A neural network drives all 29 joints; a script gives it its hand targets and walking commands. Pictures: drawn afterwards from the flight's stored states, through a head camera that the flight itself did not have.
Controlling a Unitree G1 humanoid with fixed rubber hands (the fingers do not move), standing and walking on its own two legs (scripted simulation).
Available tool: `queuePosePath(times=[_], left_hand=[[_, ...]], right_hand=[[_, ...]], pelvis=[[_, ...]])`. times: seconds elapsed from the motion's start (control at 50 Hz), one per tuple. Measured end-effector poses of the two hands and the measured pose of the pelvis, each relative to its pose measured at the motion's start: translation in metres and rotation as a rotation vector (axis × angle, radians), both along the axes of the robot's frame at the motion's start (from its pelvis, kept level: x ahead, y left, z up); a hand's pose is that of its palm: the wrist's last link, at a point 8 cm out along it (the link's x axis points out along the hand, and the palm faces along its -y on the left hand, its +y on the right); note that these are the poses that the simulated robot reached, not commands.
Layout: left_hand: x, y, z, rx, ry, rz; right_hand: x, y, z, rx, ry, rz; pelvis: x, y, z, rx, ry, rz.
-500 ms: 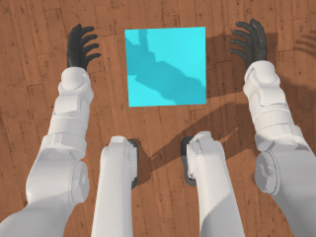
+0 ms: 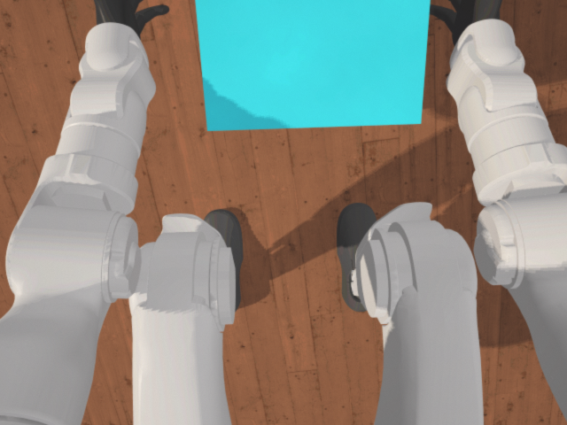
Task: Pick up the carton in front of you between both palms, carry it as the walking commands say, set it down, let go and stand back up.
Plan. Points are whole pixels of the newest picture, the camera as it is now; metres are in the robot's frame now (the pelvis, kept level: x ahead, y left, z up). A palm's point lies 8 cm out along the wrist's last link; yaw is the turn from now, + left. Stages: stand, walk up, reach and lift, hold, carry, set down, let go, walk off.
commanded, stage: reach and lift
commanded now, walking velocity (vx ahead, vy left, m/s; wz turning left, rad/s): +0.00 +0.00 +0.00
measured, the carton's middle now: (304, 42) +0.51 -0.03 -0.25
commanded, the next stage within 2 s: none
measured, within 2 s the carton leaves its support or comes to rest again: leaves its support in 0.76 s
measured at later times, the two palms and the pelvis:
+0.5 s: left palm (158, 14) +0.53 +0.12 -0.18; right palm (449, 13) +0.51 -0.18 -0.18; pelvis +0.00 +0.00 +0.01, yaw +0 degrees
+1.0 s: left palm (118, 1) +0.51 +0.12 -0.08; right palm out of the picture +0.50 -0.18 -0.08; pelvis +0.00 +0.00 +0.02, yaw -1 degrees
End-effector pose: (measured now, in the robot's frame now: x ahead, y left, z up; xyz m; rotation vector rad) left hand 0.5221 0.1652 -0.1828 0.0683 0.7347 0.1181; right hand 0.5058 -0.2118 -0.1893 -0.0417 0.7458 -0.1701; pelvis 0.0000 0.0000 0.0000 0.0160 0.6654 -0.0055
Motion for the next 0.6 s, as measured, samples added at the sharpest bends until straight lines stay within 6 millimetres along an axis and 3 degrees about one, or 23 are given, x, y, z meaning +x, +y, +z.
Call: queuePosePath(times=[0.34,0.48,0.6], left_hand=[[0.000,-0.015,0.006,-0.016,0.002,-0.028],[0.004,-0.042,0.007,-0.044,-0.005,-0.067],[0.003,-0.045,0.008,-0.030,-0.001,-0.011]], right_hand=[[0.002,0.010,0.009,0.011,-0.009,0.012],[0.005,0.030,0.009,0.024,-0.018,0.024],[0.007,0.031,0.010,0.013,-0.004,0.023]], pelvis=[[0.005,0.002,0.002,-0.004,0.034,-0.001],[0.000,0.003,0.005,-0.007,0.029,0.003],[-0.002,0.003,0.005,-0.006,0.020,-0.001]])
